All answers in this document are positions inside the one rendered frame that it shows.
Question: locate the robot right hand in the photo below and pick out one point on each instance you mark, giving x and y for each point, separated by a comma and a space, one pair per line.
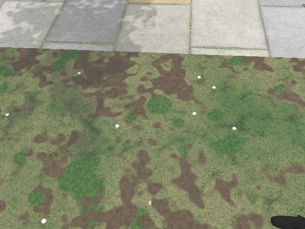
288, 222

